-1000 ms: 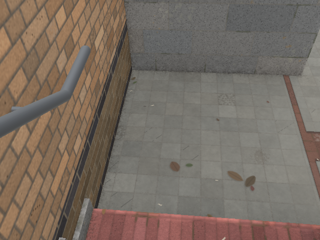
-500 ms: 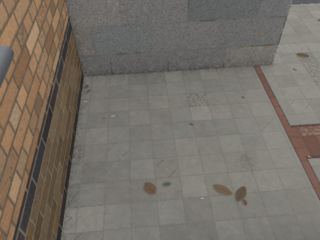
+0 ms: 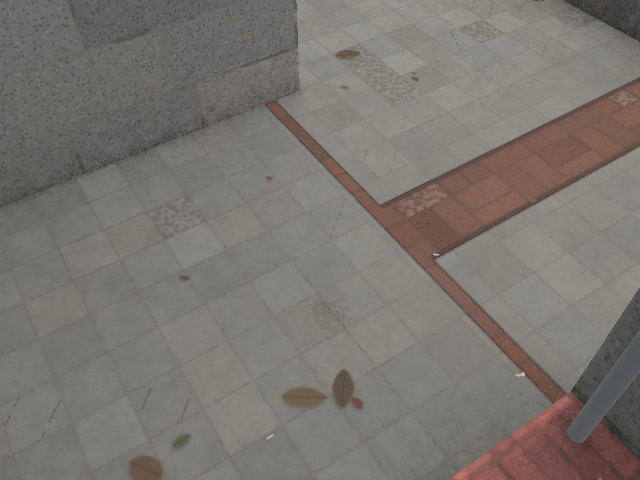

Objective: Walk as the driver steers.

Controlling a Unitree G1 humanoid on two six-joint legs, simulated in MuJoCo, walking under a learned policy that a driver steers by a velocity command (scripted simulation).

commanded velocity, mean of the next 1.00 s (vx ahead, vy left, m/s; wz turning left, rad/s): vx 0.50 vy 0.00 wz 0.22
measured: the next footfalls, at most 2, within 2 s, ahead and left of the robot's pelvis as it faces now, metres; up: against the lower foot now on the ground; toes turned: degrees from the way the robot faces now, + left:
right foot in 0.10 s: +0.20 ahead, -0.11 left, -0.18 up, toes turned -11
left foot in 0.56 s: +0.58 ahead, +0.19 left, -0.36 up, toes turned +7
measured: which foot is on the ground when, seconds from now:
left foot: down 0.00-0.10, up 0.12-0.54, down 0.56-0.96, up 0.98-1.00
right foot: up 0.00-0.08, down 0.10-0.56, up 0.58-0.94, down 0.96-1.00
